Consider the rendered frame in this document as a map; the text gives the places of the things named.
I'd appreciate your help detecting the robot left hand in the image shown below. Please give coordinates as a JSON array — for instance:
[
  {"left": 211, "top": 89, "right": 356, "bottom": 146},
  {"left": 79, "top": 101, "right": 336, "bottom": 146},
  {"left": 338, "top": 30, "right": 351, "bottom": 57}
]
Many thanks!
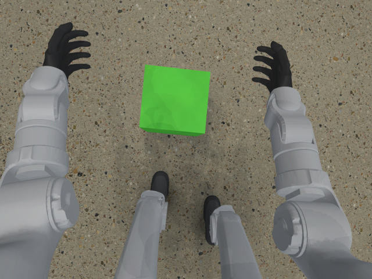
[{"left": 42, "top": 22, "right": 91, "bottom": 80}]

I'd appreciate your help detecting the robot right upper arm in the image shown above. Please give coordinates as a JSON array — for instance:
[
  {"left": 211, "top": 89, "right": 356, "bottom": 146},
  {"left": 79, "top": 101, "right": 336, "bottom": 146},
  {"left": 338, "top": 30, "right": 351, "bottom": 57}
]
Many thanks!
[{"left": 272, "top": 201, "right": 372, "bottom": 279}]

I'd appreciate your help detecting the right robot forearm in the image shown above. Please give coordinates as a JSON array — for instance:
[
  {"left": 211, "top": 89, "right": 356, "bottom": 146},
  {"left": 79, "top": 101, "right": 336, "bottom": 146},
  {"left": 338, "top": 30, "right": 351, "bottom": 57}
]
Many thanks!
[{"left": 264, "top": 87, "right": 352, "bottom": 245}]

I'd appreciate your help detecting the robot right thigh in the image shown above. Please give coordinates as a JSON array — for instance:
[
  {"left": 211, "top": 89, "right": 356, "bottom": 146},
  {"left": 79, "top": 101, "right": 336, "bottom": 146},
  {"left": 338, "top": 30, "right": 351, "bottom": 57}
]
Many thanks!
[{"left": 210, "top": 211, "right": 262, "bottom": 279}]

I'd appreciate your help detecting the left robot foot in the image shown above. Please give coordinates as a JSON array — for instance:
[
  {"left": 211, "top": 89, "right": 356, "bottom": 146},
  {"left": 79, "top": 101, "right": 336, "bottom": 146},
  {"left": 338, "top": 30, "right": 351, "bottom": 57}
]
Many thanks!
[{"left": 151, "top": 171, "right": 169, "bottom": 201}]

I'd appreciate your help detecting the carton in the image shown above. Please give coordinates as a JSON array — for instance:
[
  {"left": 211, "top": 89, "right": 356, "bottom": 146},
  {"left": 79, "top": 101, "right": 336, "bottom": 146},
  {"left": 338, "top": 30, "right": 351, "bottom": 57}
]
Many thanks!
[{"left": 139, "top": 65, "right": 210, "bottom": 137}]

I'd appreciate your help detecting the robot left upper arm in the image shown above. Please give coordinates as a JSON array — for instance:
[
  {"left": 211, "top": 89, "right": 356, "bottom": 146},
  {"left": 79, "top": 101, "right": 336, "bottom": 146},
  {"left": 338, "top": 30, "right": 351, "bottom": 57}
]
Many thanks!
[{"left": 0, "top": 176, "right": 80, "bottom": 279}]

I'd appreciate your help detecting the left robot forearm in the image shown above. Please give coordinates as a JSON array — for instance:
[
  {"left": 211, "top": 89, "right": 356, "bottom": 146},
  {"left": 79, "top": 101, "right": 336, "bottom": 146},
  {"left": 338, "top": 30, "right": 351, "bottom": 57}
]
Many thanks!
[{"left": 0, "top": 66, "right": 70, "bottom": 188}]

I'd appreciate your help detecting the robot right hand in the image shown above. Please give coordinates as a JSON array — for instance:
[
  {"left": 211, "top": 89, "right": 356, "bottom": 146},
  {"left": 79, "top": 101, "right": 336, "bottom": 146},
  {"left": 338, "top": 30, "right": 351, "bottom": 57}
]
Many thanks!
[{"left": 252, "top": 41, "right": 292, "bottom": 93}]

